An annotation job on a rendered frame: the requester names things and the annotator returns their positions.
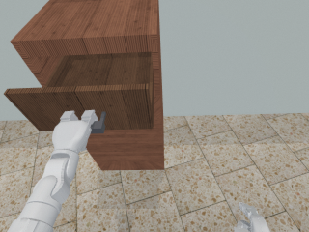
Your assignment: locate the robot right hand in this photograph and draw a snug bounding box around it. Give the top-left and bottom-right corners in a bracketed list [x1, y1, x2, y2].
[234, 202, 270, 232]

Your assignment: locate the handle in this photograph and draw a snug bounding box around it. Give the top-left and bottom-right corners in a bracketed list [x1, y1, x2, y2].
[59, 111, 106, 134]

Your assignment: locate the drawer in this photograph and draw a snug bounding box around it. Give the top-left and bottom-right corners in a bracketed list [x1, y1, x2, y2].
[4, 51, 155, 131]

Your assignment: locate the robot left hand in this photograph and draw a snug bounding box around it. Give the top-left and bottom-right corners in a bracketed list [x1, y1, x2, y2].
[52, 109, 98, 154]

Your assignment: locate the robot left forearm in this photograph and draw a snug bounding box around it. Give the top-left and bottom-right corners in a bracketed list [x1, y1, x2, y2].
[7, 149, 80, 232]

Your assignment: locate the cabinet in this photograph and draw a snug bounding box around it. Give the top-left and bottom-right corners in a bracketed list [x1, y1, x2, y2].
[11, 0, 164, 171]

